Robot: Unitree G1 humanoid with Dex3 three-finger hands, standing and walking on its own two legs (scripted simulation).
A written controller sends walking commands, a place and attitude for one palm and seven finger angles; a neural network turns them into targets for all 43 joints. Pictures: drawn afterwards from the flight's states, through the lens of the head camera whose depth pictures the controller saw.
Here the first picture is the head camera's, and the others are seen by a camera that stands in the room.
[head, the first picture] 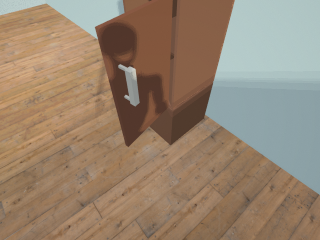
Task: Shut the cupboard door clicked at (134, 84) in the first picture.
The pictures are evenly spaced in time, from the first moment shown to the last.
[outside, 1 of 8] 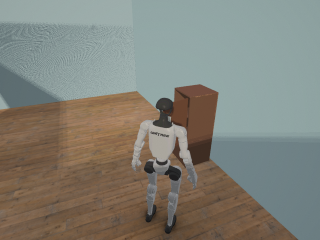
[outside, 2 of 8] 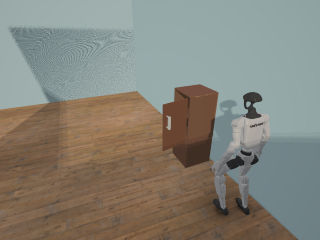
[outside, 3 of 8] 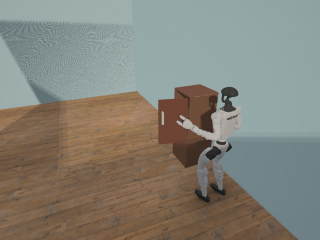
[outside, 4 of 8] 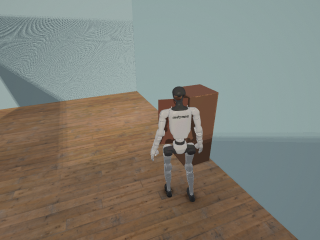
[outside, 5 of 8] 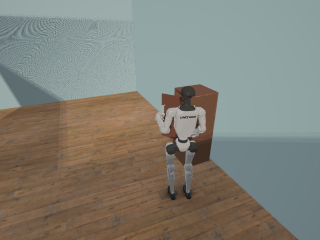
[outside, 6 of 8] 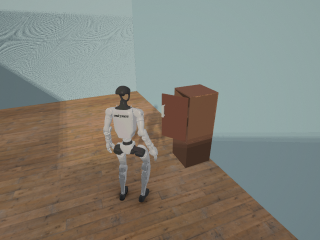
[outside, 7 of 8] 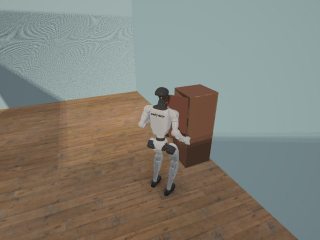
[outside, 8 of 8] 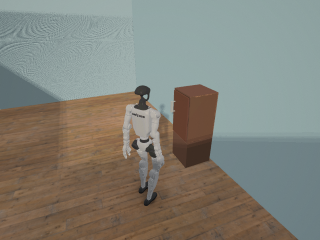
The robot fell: no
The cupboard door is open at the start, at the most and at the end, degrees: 100 100 0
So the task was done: yes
